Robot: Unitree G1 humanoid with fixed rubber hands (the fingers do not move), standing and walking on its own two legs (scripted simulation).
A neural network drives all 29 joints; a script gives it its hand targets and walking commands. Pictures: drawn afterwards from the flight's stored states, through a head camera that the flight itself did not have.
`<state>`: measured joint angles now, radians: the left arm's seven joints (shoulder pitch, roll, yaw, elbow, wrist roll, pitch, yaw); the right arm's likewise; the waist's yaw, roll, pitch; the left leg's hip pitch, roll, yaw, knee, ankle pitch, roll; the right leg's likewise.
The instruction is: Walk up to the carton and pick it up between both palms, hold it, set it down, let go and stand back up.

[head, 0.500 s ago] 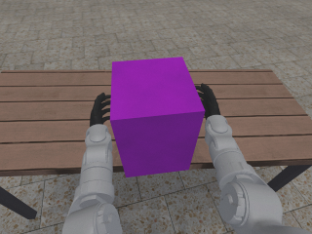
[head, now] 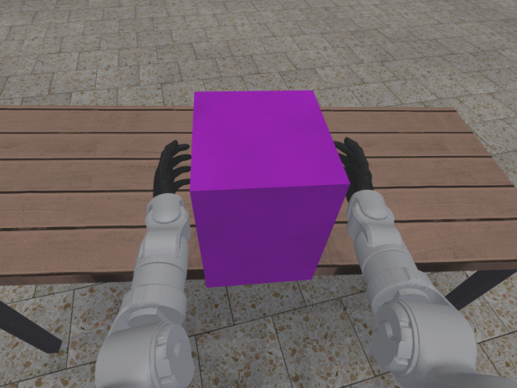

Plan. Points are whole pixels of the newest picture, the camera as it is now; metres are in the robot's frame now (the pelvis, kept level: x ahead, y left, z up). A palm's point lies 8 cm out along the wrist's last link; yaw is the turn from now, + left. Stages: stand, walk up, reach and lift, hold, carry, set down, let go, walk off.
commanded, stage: set down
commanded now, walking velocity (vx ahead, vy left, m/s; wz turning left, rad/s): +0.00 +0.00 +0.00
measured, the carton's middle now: (257, 193) +0.46 +0.02 +0.02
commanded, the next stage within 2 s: none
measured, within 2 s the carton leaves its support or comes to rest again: neither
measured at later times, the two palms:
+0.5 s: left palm (164, 175) +0.42 +0.17 +0.11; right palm (386, 174) +0.43 -0.19 +0.11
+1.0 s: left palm (143, 151) +0.41 +0.19 +0.16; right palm (400, 144) +0.43 -0.19 +0.18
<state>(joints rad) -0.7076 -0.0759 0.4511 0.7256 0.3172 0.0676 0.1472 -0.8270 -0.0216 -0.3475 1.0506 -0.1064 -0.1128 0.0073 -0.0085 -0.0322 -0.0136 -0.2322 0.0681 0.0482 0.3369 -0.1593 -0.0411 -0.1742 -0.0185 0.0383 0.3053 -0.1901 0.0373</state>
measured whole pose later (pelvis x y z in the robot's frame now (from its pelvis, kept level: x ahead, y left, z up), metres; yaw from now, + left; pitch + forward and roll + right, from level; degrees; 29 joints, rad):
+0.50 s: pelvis +0.00 -0.01 +0.00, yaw -1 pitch +10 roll -1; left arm -0.79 0.08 0.26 0.88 0.04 0.07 0.16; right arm -0.86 -0.27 0.06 1.09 0.33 -0.06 -0.03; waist 0.03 0.01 -0.13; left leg -0.36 0.09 0.05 0.34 -0.15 -0.05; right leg -0.30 0.00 0.04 0.31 -0.17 0.03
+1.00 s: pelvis -0.01 -0.01 +0.00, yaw -1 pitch +8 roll -1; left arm -0.93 0.20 0.17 0.89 -0.10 0.31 0.16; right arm -1.02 -0.34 0.13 1.09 0.44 0.14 -0.02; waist 0.03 0.01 -0.15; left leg -0.36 0.09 0.05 0.34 -0.12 -0.05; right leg -0.30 0.00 0.04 0.31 -0.15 0.03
